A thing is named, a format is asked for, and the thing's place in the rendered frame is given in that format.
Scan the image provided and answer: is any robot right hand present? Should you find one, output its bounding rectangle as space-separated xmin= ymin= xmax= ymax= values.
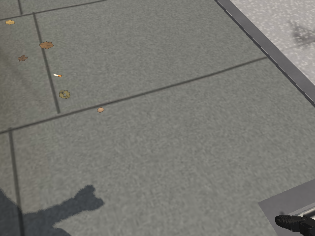
xmin=275 ymin=215 xmax=315 ymax=236

